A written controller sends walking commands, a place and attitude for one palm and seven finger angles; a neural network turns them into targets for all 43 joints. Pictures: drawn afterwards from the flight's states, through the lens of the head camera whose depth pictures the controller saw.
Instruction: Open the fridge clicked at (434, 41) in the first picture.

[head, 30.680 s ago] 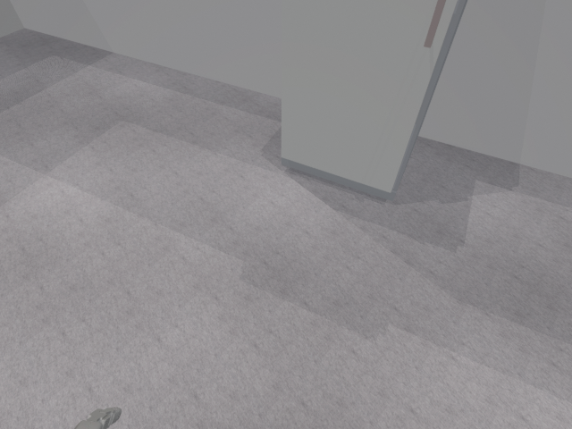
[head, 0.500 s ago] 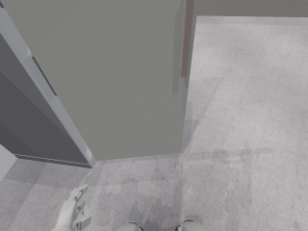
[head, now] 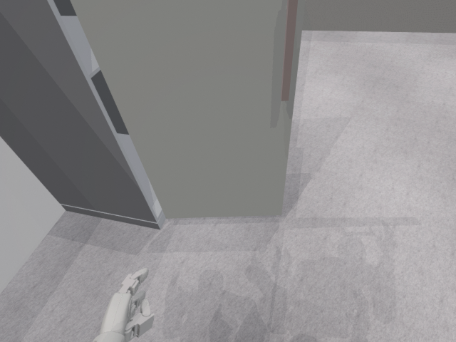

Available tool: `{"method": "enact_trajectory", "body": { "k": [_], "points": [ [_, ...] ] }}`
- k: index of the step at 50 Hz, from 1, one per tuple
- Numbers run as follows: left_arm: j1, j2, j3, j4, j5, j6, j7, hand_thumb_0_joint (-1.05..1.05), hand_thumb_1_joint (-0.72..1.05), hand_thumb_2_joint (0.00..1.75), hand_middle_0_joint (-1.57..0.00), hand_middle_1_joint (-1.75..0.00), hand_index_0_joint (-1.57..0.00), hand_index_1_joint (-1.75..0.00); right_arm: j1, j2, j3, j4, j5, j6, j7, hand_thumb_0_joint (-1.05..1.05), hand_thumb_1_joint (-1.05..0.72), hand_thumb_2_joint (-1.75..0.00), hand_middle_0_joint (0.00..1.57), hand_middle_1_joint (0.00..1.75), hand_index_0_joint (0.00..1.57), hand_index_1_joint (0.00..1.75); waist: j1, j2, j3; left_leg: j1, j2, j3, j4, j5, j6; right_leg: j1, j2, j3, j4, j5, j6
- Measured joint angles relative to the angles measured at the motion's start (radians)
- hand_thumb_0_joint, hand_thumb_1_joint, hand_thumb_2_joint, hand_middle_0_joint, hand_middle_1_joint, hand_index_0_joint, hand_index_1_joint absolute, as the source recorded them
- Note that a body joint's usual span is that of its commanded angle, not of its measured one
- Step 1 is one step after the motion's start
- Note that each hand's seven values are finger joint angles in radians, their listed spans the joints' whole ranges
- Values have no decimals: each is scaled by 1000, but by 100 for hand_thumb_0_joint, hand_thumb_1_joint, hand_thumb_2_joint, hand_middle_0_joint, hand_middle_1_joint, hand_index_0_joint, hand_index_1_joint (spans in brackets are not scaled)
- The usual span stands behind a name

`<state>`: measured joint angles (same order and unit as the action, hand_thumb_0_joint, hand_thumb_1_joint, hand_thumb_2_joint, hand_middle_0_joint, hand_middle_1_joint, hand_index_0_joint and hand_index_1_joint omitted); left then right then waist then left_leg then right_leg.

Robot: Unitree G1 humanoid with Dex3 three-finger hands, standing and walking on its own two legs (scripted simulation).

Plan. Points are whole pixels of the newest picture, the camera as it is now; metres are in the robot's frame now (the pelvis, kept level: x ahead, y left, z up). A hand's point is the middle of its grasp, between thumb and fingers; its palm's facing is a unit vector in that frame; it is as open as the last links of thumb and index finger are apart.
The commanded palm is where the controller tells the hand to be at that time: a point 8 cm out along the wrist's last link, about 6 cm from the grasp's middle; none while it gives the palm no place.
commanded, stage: stop stepping back and stand still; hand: right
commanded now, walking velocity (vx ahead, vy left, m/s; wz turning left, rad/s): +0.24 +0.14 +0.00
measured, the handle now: (287, 41) +0.78 -0.11 +0.17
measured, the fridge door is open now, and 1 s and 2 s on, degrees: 76 76 76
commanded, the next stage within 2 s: let the arm hang, fingers relaxed in 1.28 s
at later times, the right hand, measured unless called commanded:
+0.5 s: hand out of the picture +0.18 -0.26 +0.17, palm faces +0.45 +0.81 -0.38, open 7.4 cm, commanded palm +0.13 -0.30 +0.19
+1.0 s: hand out of the picture +0.18 -0.30 +0.16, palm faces +0.43 +0.81 -0.41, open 7.4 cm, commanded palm +0.12 -0.33 +0.19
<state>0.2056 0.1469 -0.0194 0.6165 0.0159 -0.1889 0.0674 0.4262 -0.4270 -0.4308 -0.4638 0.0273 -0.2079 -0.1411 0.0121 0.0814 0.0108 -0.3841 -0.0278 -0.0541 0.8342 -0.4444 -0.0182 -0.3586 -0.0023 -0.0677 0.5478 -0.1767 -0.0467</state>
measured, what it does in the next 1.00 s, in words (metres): steps on the spot: left foot, then right foot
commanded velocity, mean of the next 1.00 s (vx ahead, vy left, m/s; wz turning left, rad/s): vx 0.04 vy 0.01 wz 0.00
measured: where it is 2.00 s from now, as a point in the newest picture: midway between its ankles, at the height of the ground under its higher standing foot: outside the picture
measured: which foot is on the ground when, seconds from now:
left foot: up 0.00-0.16, down 0.18-1.00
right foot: down 0.00-0.18, up 0.20-0.48, down 0.50-1.00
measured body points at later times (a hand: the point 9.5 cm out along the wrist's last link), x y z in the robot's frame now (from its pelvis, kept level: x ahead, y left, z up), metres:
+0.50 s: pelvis -0.02 -0.01 +0.00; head -0.05 -0.02 +0.45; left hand +0.09 +0.26 -0.08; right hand +0.15 -0.30 +0.19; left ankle -0.06 +0.07 -0.73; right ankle +0.01 -0.14 -0.73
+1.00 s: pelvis -0.03 -0.04 +0.01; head -0.03 -0.05 +0.46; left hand +0.13 +0.20 -0.07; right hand +0.15 -0.34 +0.18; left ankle -0.06 +0.07 -0.73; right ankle +0.01 -0.14 -0.73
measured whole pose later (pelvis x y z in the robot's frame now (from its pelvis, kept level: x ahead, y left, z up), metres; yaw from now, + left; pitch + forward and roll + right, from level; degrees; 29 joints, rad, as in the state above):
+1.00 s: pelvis -0.03 -0.04 +0.01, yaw +2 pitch +1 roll +1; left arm 0.23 0.20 -0.03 0.62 0.01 -0.13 0.09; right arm 0.51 -0.38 -0.39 -0.43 0.03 -0.18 -0.15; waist -0.02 0.01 -0.03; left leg -0.18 -0.01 0.06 0.45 -0.28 0.01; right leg -0.31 -0.05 -0.10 0.50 -0.20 -0.02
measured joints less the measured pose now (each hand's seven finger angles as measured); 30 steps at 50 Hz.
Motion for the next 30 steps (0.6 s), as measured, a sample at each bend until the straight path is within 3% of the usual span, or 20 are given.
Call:
{"method": "enact_trajectory", "body": {
  "k": [3, 7, 8, 9, 11, 13, 16, 20, 25, 27, 30],
  "points": [
    [40, -5, -6, -8, 4, 2, -12, 1, 91, 90, -20, -30, -20, -30, 82, -8, -2, -33, -5, 18, -3, 1, -89, -90, 21, 30, 21, 30, 21, -17, -15, 9, -22, 64, 8, 20, 13, 41, -19, -4, -108, 38, 15],
    [104, 11, -5, -12, 13, 30, -6, 1, 91, 90, -20, -30, -20, -30, 170, -25, 15, -69, -6, 33, -6, 1, -89, -90, 21, 30, 21, 30, 23, -49, -56, 152, -46, 169, -239, -19, 45, 50, -35, -3, -170, -17, 40],
    [114, 17, -2, -16, 14, 39, -2, 1, 90, 90, -20, -30, -20, -30, 177, -38, 10, -74, -6, 38, -7, 1, -89, -90, 21, 30, 21, 30, 22, -47, -64, 197, -45, 178, -312, -19, 61, 29, -29, -7, -142, -61, 44],
    [121, 23, 1, -25, 16, 47, 0, 1, 90, 90, -20, -30, -20, -30, 180, -60, -3, -83, -6, 42, -9, 1, -89, -90, 21, 30, 21, 30, 17, -30, -73, 231, -32, 149, -377, -39, 94, -16, -13, -21, -77, -131, 48],
    [99, 51, 12, 4, 18, 65, 0, 1, 90, 90, -20, -30, -20, -30, 145, -62, -16, -71, -7, 35, -6, 1, -89, -90, 21, 30, 22, 30, -18, -41, -62, 199, -30, 132, -380, 143, 132, -121, -21, -7, 162, -183, 59],
    [88, 70, 23, 57, 11, 83, -3, 1, 90, 90, -20, -30, -20, -30, 102, -42, -11, -26, -5, 20, -6, 1, -89, -90, 21, 30, 22, 30, -31, -54, -63, 189, -34, 129, -337, 165, 129, -176, -26, 27, 362, -187, 68],
    [109, 84, 31, 91, 1, 91, 4, 1, 91, 90, -20, -30, -20, -30, 66, 15, 7, 61, -7, 10, -15, 1, -89, -90, 21, 30, 22, 30, -31, -56, -95, 205, -23, 120, -341, 138, 108, -181, -38, 31, 446, -149, 67],
    [130, 89, 34, 97, 0, 72, 23, 1, 91, 90, -20, -30, -20, -30, 41, 66, 44, 112, -16, 18, -20, 1, -89, -90, 21, 30, 21, 30, -17, -42, -101, 217, 3, 124, -342, 130, 96, -96, -57, 2, 291, -144, 51],
    [126, 96, 36, 64, 4, 38, 27, 1, 91, 90, -20, -30, -20, -30, 68, 58, 56, 34, -15, 7, -17, 1, -89, -90, 21, 30, 21, 30, -7, -52, -75, 199, 2, 133, -270, 78, 75, 70, -63, -7, 0, -54, 37],
    [97, 77, 37, 63, -3, 39, 24, 1, 91, 90, -20, -30, -20, -30, 72, 33, 35, 19, -13, -7, -14, 1, -89, -90, 21, 30, 22, 30, -9, -34, -55, 197, 16, 120, -245, 64, 67, 78, -53, -19, 7, -57, 59],
    [63, 57, 25, 39, -10, 36, 17, 1, 91, 90, -20, -30, -20, -30, 77, 10, 8, 25, -10, -13, -9, 1, -89, -90, 21, 30, 22, 30, -5, -44, -50, 201, 14, 110, -272, 78, 56, 73, -56, -29, 11, -78, 59]
  ]
}}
